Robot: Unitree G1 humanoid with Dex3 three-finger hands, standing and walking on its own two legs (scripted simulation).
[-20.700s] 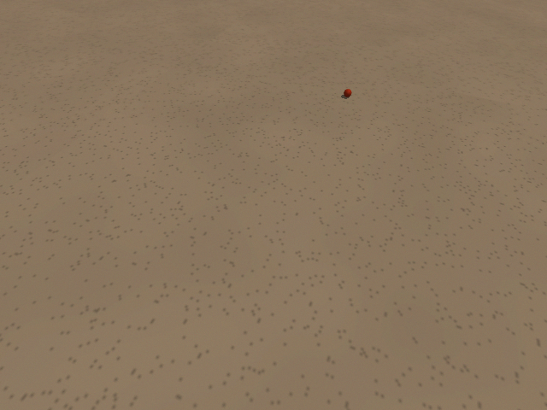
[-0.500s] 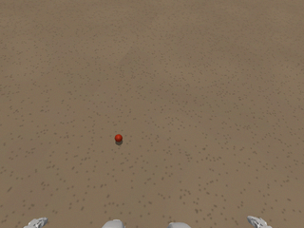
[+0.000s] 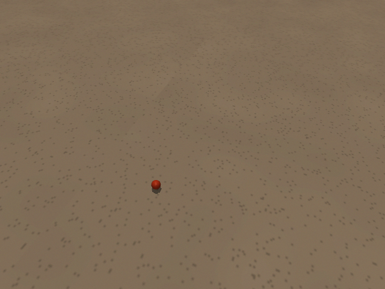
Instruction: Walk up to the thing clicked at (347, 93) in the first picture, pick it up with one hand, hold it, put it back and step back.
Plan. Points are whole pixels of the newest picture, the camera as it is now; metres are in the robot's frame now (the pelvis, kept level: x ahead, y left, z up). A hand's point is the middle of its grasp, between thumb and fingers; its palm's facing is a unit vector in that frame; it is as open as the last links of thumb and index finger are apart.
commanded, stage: walk up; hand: left
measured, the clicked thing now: (156, 184) +0.78 +0.21 -0.74
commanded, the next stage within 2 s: stand in 0.64 s
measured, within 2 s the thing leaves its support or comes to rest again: neither
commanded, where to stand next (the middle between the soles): +0.41 +0.03 m, yaw +1 degrees
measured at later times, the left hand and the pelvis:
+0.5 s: hand out of the picture +0.11 +0.27 -0.15, palm faces +0.04 -0.94 -0.34, open 7.4 cm; pelvis +0.03 +0.01 +0.00, yaw +2 degrees
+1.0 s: hand out of the picture +0.09 +0.26 -0.14, palm faces -0.01 -0.94 -0.33, open 7.4 cm; pelvis +0.01 +0.00 +0.02, yaw +1 degrees
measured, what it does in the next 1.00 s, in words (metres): stands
